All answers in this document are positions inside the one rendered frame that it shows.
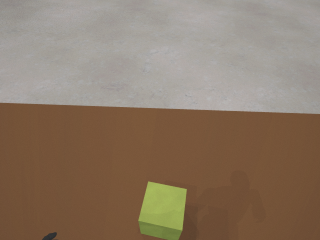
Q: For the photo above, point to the carton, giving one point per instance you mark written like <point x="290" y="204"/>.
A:
<point x="162" y="211"/>

